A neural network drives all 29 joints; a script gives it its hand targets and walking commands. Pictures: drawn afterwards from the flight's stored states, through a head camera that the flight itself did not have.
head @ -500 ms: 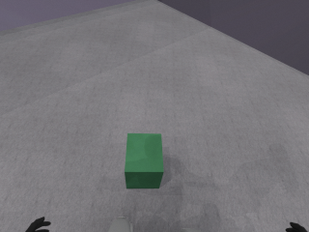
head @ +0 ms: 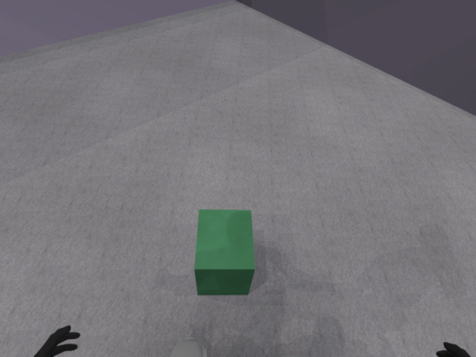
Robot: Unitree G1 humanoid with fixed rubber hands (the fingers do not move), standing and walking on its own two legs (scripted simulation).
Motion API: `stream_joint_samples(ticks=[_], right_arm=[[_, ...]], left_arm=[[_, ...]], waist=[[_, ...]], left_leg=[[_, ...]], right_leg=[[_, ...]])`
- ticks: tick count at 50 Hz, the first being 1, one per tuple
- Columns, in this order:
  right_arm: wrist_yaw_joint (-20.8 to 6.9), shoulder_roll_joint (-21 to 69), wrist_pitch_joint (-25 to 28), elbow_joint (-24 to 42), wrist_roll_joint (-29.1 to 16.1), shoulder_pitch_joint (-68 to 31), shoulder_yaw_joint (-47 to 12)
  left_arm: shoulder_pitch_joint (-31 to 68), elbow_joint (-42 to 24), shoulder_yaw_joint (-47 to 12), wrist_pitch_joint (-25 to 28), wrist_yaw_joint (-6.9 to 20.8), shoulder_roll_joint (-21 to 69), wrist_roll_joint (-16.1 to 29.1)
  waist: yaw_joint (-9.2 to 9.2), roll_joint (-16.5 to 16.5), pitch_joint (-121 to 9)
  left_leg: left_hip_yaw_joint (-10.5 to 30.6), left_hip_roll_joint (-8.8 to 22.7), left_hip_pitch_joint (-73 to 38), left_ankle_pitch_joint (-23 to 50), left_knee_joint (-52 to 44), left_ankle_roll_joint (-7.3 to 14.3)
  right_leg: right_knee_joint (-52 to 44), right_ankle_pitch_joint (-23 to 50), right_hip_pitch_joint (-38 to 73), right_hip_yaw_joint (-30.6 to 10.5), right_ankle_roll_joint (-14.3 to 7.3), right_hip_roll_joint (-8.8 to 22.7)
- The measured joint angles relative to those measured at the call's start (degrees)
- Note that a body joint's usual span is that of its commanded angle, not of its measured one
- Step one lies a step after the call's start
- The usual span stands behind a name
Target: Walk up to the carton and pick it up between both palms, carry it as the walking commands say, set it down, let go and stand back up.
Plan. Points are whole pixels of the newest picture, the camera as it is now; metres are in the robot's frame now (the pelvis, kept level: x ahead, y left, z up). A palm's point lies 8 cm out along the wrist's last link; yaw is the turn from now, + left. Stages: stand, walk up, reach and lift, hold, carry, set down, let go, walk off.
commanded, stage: walk up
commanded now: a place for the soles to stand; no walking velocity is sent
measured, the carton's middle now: (224, 253) +0.59 +0.04 -0.59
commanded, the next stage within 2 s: none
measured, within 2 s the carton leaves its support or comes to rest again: neither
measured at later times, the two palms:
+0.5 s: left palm out of the picture +0.08 +0.38 -0.07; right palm (409, 299) +0.23 -0.28 -0.04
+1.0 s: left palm (2, 336) +0.18 +0.40 -0.06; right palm (397, 308) +0.23 -0.28 -0.07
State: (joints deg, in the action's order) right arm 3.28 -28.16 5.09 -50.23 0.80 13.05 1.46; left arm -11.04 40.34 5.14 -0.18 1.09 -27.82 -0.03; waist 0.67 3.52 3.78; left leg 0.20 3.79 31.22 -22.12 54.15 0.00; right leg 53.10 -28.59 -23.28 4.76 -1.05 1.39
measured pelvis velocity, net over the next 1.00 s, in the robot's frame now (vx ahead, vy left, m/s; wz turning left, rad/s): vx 0.11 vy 0.05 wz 0.02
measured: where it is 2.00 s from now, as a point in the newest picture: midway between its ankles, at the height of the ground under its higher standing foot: outside the picture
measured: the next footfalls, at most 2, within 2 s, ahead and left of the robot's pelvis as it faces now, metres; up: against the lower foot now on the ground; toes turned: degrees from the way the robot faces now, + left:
left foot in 0.48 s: +0.20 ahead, +0.17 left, +0.00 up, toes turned +1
right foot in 0.80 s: +0.20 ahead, -0.11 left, +0.00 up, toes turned -1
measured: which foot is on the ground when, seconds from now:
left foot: down 0.00-0.26, up 0.28-0.46, down 0.48-1.00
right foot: down 0.00-0.50, up 0.52-0.78, down 0.80-1.00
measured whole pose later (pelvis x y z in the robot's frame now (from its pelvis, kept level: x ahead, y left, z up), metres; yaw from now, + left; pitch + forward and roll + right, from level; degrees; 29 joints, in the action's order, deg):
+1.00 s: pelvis +0.11 +0.05 +0.00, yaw +1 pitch -2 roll -2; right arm -1.7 -26.9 1.0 -44.6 0.8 12.7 1.5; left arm -17.2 42.7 5.1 4.3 -1.0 -27.9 0.0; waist 0.7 -1.3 3.0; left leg -0.7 2.9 28.9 -23.3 53.7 0.9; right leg 51.5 -23.2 -26.8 2.3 -0.5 3.8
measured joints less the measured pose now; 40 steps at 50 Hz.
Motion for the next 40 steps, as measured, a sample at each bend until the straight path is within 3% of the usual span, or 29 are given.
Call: stream_joint_samples(ticks=[8, 11, 13, 18, 21, 24, 26, 29, 31, 37, 40], right_arm=[[0.0, 0.09, 0.3, 0.07, 0.0, -0.61, 0.0], [-1.84, 0.06, -0.15, 1.6, 0.01, 0.85, -0.03], [-3.07, 0.07, -1.39, 1.77, 0.0, 1.07, -0.01], [-4.21, 0.07, -2.23, 3.06, 0.0, -1.25, 0.0], [-5.03, 0.05, -1.91, 5.05, 0.0, -3.22, -0.01], [-5.6, 0.07, -1.04, 6.75, 0.0, -5.23, -0.01], [-5.61, 0.07, 0.03, 7.56, 0.0, -5.37, 0.0], [-5.33, 0.37, 0.46, 7.79, 0.0, -2.02, -0.01], [-5.28, 0.42, -0.17, 7.66, 0.01, 0.52, -0.02], [-5.21, 0.43, -2.17, 7.11, 0.0, 3.25, -0.01], [-5.21, 0.46, -3.38, 7.1, 0.01, 2.48, -0.01]], left_arm=[[-0.78, 0.08, 0.0, 0.46, 0.0, 0.0, 0.0], [-1.15, 0.05, 0.01, 2.24, 0.0, 0.0, 0.0], [-2.81, 0.07, -0.01, 3.78, 0.0, -0.01, 0.0], [-10.97, 0.66, 0.0, 5.86, -0.87, -0.05, 0.0], [-14.44, 0.77, -0.01, 5.93, -1.26, -0.03, 0.0], [-15.55, 0.76, -0.01, 5.93, -1.27, -0.04, 0.0], [-14.92, 0.8, -0.01, 5.94, -1.27, -0.02, 0.0], [-12.32, 0.76, 0.01, 5.69, -1.29, -0.03, 0.0], [-9.99, 0.73, 0.01, 5.64, -1.29, -0.06, 0.0], [-7.32, 0.83, -0.01, 5.01, -1.21, -0.09, 0.0], [-7.8, 1.95, -0.01, 4.72, -1.35, -0.1, 0.0]], waist=[[-0.01, -0.23, -0.69], [0.0, -0.49, -1.29], [0.02, -0.8, -2.12], [0.05, -2.01, -2.51], [0.01, -3.1, -2.58], [-0.01, -3.85, -2.81], [-0.07, -3.99, -1.32], [-0.08, -4.1, -0.66], [-0.05, -3.99, -0.67], [0.01, -3.93, -0.21], [0.03, -3.9, -0.26]], left_leg=[[-0.01, -0.01, 0.0, -0.21, -0.12, 0.0], [0.03, -0.01, -0.09, -1.07, 0.47, 0.13], [0.01, -0.02, -0.1, -5.69, 1.74, 0.17], [0.0, -0.32, 1.8, -6.59, 10.69, 0.17], [0.05, -0.3, 1.88, -6.64, 7.55, 0.17], [0.08, -0.32, 1.41, -5.26, -2.92, 0.17], [-0.2, -0.85, 0.49, 5.39, -4.63, 0.25], [-0.24, -0.87, -0.74, 4.4, -2.9, 0.78], [-0.28, -0.88, -1.7, 3.39, -3.53, 0.98], [-0.56, -0.95, -2.19, 3.06, -4.41, 1.05], [-0.99, -0.97, -2.17, 2.03, -3.43, 1.05]], right_leg=[[0.05, -0.54, -0.05, 0.01, 0.0, 0.01], [1.09, -2.61, -0.03, -0.01, 0.0, 0.0], [1.22, -4.34, 0.29, -0.04, 0.0, 0.01], [-2.12, -2.02, 4.9, -0.12, 0.0, 1.27], [-4.18, -2.7, 7.8, -0.08, 0.0, 2.41], [-4.83, -3.0, 8.07, -0.02, 0.03, 3.18], [0.48, -1.4, 6.52, -0.53, 0.03, 3.97], [13.68, -1.0, 0.16, -2.06, 0.03, 3.22], [16.06, -1.05, -3.48, -2.12, 0.04, 3.19], [3.93, -0.77, -6.06, -2.18, 0.03, 3.18], [-3.21, 2.87, -3.7, -2.19, 0.03, 2.53]])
